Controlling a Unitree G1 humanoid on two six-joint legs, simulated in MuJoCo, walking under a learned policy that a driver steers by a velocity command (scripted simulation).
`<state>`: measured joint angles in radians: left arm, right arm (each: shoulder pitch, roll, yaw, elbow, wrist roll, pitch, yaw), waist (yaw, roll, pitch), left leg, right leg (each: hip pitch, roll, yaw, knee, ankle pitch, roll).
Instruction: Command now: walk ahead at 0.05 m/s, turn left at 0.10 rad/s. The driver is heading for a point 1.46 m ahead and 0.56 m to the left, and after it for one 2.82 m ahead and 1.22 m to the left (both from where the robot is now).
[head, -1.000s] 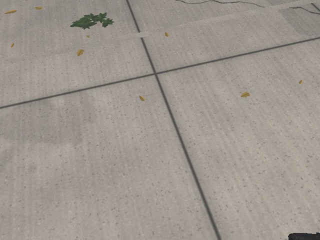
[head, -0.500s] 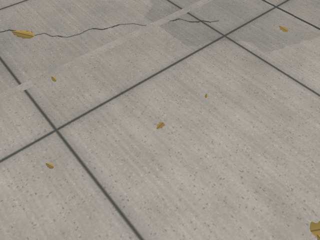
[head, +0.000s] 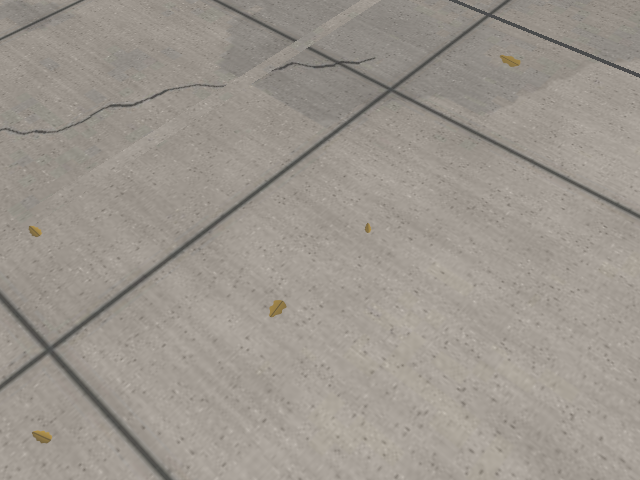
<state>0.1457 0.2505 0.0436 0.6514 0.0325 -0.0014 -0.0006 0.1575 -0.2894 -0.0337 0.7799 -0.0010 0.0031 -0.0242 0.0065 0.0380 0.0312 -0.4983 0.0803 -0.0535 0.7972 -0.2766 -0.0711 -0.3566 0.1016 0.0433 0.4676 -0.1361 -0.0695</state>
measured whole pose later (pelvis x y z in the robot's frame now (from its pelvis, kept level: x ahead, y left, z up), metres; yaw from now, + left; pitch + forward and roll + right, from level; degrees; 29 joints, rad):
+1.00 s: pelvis +0.02 +0.08 +0.00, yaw +29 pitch +2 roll -1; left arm 0.14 0.28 0.07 0.73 -0.01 0.01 0.02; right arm 0.15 -0.28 -0.05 0.62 -0.01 0.03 -0.02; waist -0.01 0.00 0.02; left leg -0.31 -0.09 -0.12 0.52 -0.23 0.05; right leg -0.37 -0.01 0.05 0.70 -0.35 0.07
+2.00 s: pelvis +0.05 +0.04 +0.00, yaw +30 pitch -2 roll +0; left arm 0.18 0.23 0.02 0.93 0.00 -0.02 0.01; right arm 0.25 -0.22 -0.05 0.76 -0.01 0.02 -0.05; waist 0.01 0.01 0.04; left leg -0.21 -0.04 -0.14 0.50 -0.26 -0.02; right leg -0.18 0.03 0.02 0.50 -0.30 -0.03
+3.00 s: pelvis +0.24 +0.20 +0.00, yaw +30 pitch +2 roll +1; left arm -0.02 0.25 0.02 0.83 -0.02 -0.09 -0.04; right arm 0.48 -0.22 -0.03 1.02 0.01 -0.08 -0.01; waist -0.08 -0.04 0.03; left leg 0.17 -0.04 0.02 0.13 -0.33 0.03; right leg -0.62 -0.05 -0.02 0.54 0.04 -0.04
